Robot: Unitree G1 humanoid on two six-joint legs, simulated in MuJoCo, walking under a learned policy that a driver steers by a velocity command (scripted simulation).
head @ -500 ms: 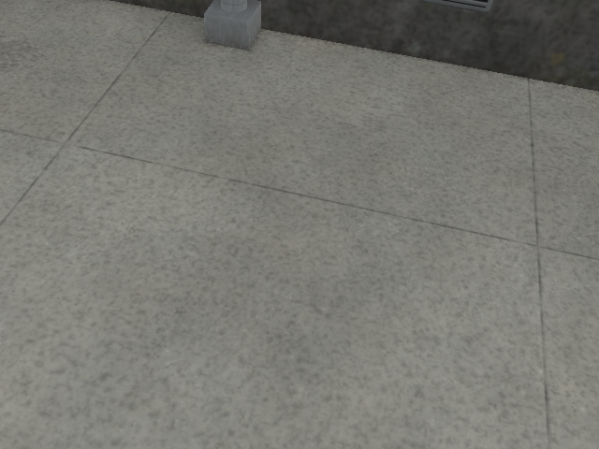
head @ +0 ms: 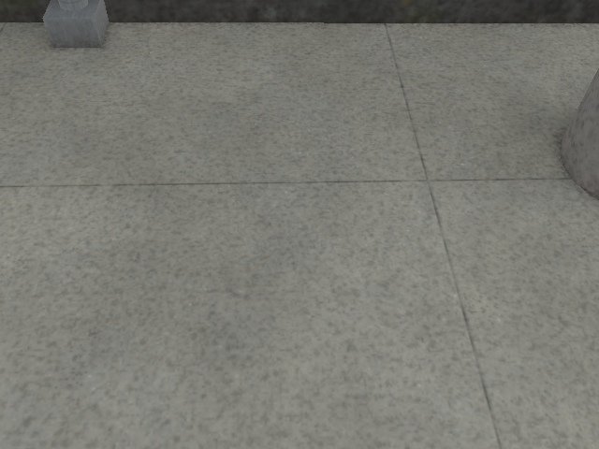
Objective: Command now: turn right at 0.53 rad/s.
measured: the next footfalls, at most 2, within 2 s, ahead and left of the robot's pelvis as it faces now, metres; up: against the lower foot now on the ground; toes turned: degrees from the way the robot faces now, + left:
right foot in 0.44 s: -0.01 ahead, -0.15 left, +0.00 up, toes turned -17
left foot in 1.00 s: +0.02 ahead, +0.09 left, +0.00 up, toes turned +2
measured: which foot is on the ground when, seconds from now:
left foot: down 0.00-0.44, up 0.46-0.98, down 1.00-1.00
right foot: up 0.00-0.42, down 0.44-1.00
